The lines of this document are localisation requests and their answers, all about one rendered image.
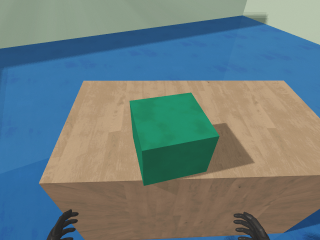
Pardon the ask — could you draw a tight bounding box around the carton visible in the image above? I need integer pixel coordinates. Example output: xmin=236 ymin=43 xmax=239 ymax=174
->
xmin=129 ymin=92 xmax=220 ymax=186

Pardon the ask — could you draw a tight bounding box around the left robot hand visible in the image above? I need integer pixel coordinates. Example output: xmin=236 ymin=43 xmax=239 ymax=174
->
xmin=46 ymin=209 xmax=79 ymax=240

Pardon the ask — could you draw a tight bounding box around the right robot hand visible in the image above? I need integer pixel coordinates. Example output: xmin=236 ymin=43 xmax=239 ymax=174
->
xmin=233 ymin=212 xmax=270 ymax=240

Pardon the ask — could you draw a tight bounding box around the pedestal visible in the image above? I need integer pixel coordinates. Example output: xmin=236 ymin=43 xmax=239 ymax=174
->
xmin=39 ymin=80 xmax=320 ymax=240

